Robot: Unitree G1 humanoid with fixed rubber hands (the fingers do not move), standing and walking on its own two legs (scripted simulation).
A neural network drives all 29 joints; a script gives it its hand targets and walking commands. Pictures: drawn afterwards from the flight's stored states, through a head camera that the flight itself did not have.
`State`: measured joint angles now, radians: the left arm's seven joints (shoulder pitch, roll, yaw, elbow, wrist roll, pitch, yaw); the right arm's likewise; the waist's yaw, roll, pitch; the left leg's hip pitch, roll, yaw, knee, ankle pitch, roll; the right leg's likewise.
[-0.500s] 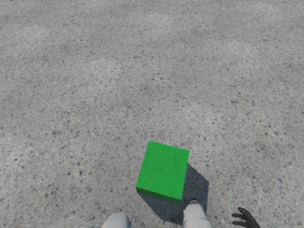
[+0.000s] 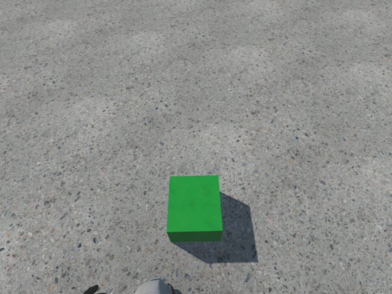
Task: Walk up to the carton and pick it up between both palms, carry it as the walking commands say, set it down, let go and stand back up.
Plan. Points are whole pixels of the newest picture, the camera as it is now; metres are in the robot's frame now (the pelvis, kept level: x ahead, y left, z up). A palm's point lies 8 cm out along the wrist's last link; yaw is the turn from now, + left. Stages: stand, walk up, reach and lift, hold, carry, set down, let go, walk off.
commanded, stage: walk up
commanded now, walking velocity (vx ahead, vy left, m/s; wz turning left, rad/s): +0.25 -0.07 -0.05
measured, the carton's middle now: (194, 208) +0.53 -0.01 -0.69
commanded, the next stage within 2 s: none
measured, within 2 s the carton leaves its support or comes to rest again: neither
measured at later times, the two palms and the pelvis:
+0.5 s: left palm out of the picture +0.03 +0.24 -0.14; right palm (297, 277) +0.14 -0.22 -0.12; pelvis +0.07 +0.01 +0.01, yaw +0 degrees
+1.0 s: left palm out of the picture +0.13 +0.17 -0.13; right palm out of the picture +0.07 -0.30 -0.15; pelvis +0.07 -0.05 +0.00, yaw +0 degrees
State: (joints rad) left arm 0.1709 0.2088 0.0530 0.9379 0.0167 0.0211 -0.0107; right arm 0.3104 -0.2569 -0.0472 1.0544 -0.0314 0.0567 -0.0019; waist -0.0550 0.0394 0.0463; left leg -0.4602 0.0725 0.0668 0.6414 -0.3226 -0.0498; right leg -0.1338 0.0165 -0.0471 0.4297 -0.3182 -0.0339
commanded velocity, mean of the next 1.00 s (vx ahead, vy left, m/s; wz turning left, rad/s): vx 0.06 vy -0.05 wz -0.06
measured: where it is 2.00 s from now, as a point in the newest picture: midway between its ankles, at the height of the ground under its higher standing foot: outside the picture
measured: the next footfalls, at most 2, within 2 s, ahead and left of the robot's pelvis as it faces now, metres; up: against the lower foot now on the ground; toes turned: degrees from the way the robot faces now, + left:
left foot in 0.32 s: +0.13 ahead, +0.12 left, +0.00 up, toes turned +10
right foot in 0.70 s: +0.17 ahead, -0.15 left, +0.00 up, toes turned +19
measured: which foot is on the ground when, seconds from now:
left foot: up 0.00-0.30, down 0.32-0.70, up 0.72-1.00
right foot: down 0.00-0.34, up 0.36-0.68, down 0.70-1.00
